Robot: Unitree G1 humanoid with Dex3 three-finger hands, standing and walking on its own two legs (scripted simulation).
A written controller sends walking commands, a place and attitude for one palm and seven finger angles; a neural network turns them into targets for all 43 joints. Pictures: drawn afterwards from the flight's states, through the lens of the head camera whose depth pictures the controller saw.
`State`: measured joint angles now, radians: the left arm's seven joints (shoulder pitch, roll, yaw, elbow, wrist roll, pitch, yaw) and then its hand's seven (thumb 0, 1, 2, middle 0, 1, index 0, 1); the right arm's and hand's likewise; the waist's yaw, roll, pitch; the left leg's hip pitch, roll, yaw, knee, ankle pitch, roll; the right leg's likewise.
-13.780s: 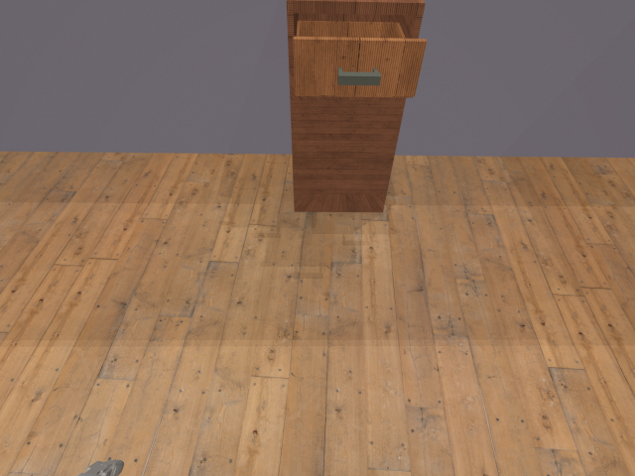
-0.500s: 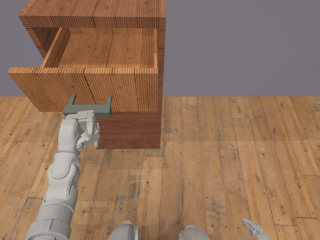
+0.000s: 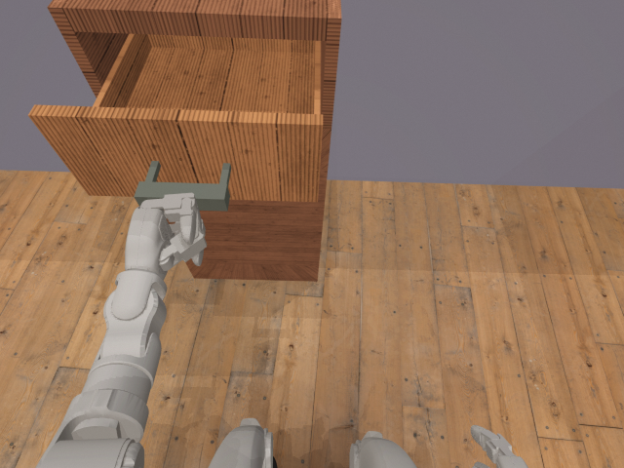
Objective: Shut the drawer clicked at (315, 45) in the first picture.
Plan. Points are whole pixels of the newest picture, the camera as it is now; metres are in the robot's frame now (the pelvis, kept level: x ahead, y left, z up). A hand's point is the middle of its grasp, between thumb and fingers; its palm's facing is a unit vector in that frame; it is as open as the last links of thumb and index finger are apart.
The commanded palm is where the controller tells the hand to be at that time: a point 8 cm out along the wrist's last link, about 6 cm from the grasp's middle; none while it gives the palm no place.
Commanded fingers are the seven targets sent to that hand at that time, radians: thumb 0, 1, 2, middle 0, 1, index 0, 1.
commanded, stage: push the drawer shut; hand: left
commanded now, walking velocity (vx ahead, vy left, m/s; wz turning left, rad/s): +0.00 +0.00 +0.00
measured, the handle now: (187, 182) +0.47 +0.19 +0.06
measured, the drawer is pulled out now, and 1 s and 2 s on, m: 0.18 0.05 0.00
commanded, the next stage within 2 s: pull the fist back off the drawer in 1.76 s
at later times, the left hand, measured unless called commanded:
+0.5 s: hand (210, 192) +0.46 +0.15 +0.05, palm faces +0.00 -1.00 -0.04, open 3.1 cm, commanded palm +0.46 +0.20 +0.06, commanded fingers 0.00 0.90 0.90 -1.40 -1.60 -1.40 -1.60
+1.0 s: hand (216, 159) +0.52 +0.15 +0.05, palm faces +0.01 -1.00 -0.03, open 3.2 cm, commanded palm +0.51 +0.19 +0.06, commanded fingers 0.00 0.90 0.90 -1.40 -1.60 -1.40 -1.60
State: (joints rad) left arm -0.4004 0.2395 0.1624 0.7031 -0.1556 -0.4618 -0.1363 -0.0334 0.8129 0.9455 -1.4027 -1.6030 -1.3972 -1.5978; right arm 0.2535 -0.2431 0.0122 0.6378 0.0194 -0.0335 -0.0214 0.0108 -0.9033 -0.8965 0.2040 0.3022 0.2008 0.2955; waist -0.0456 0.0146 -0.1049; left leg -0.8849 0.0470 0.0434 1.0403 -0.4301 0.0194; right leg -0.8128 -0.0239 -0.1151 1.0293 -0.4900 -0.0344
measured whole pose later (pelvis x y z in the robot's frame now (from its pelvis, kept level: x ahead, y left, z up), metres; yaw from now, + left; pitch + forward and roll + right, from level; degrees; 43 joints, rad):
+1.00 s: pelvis +0.00 +0.01 -0.01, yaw -2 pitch +23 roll -3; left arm -0.94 0.44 0.35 1.21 -0.05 -0.47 -0.11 0.02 0.82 0.96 -1.40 -1.60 -1.40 -1.60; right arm 0.38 -0.26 0.03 0.66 -0.03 0.03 0.02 0.01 -0.90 -0.90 0.20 0.30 0.20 0.30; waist -0.18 0.03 -0.11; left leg -1.07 0.07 0.04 1.11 -0.44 0.03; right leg -0.99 0.00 -0.11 1.07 -0.47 -0.02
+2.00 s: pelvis -0.03 +0.02 -0.03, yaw -2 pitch +29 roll -6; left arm -1.27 0.65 0.32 1.38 0.02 -0.34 -0.10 0.06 0.67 0.98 -1.40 -1.60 -1.40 -1.60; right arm 0.42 -0.27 0.08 0.67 -0.06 -0.03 0.00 0.00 -0.90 -0.90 0.21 0.30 0.20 0.30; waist -0.29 0.04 -0.10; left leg -1.28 0.07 0.00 1.19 -0.41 0.05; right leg -1.17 0.00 -0.15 1.11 -0.44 -0.02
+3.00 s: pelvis +0.05 +0.00 +0.03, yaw -2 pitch +17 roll -2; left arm -0.43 0.31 0.28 0.62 -0.18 -0.32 -0.14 0.02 0.90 0.90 -1.40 -1.60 -1.39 -1.60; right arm 0.36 -0.25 0.00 0.58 0.03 0.09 0.02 0.01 -0.90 -0.90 0.20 0.30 0.20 0.30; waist -0.09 0.03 -0.12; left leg -0.72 0.06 0.06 0.86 -0.43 0.02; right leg -0.65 0.02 -0.07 0.81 -0.44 -0.02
